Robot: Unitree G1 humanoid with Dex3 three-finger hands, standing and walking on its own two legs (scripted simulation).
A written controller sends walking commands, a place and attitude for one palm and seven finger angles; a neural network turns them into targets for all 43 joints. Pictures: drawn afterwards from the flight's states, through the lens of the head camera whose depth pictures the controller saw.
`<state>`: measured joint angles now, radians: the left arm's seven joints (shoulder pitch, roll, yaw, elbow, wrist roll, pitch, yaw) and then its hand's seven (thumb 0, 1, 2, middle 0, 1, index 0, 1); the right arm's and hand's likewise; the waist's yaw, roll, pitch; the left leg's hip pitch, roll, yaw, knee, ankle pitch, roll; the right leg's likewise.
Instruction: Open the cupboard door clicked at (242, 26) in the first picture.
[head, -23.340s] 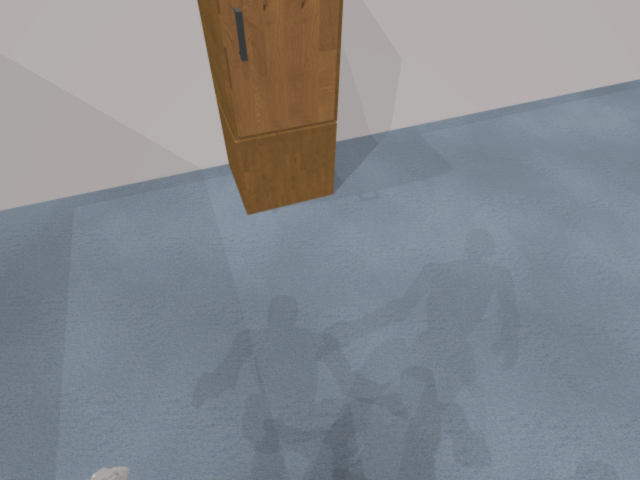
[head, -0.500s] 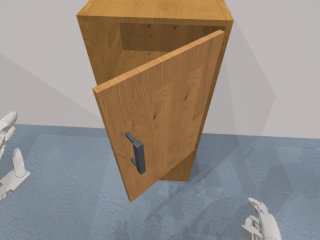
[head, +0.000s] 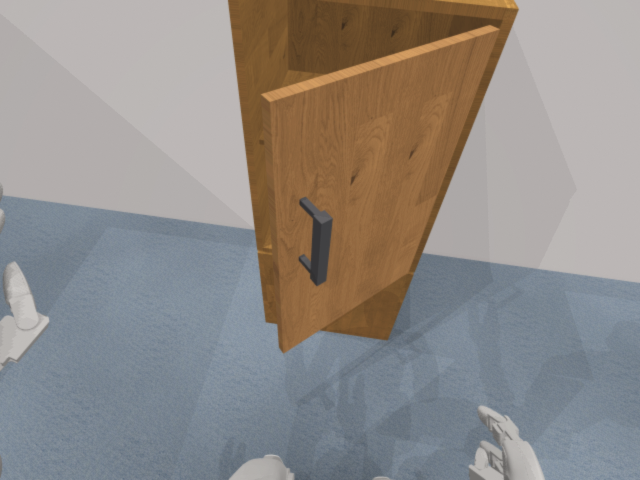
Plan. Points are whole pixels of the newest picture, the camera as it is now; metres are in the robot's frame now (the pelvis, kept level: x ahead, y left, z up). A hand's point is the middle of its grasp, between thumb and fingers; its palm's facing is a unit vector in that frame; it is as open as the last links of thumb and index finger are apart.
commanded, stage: step back with the hand held close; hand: left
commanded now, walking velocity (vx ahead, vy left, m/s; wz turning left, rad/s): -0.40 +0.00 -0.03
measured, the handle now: (312, 243) +0.42 +0.05 +0.04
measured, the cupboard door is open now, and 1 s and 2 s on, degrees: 44 44 44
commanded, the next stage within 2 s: stop stepping back and stand still in 0.30 s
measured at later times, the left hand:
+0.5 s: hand (3, 429) +0.12 +0.23 +0.20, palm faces +0.29 -0.85 -0.45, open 7.4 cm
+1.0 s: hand out of the picture +0.06 +0.27 +0.19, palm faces +0.42 -0.82 -0.38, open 7.4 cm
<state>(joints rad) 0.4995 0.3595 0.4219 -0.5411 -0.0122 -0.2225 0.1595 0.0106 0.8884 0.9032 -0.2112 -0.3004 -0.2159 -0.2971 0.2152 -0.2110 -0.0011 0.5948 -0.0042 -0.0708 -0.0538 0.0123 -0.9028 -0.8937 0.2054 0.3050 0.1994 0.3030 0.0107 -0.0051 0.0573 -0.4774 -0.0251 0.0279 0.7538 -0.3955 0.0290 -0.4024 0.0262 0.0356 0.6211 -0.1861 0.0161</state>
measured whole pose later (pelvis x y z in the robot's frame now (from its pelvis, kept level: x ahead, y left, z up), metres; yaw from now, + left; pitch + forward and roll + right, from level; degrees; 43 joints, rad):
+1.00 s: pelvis -0.17 +0.02 +0.01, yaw -6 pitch -1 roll +0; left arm 0.48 0.37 0.41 -0.42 -0.03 -0.21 0.17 0.01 0.89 0.90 -0.21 -0.30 -0.22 -0.30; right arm 0.30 -0.25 -0.03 0.72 0.00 -0.13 -0.10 0.01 -0.90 -0.89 0.20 0.30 0.20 0.30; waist 0.00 -0.01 -0.04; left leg -0.27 0.04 0.02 0.55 -0.26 0.00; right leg -0.20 0.01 -0.03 0.57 -0.34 -0.02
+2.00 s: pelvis -0.19 +0.04 +0.02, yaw -5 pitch -2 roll +0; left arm 0.32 0.16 0.01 1.16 0.00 0.01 0.03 0.00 0.92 0.90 -0.20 -0.30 -0.20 -0.29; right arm 0.28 -0.13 0.00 1.14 -0.02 0.03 -0.03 0.01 -0.91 -0.89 0.20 0.30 0.20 0.30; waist 0.00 0.03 0.06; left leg -0.23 0.01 0.00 0.45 -0.18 0.00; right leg -0.15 -0.02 -0.05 0.44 -0.25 0.00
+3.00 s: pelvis -0.18 +0.04 +0.03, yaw -5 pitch -2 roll +0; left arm 0.27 0.14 0.01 1.15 0.01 -0.01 0.03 0.00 0.91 0.90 -0.20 -0.30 -0.20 -0.29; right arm 0.24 -0.15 -0.01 1.16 -0.02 0.01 -0.03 0.00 -0.91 -0.89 0.20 0.30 0.19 0.30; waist 0.00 0.00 0.05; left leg -0.20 0.00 0.01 0.42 -0.18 0.00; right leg -0.13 -0.02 -0.04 0.42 -0.26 0.01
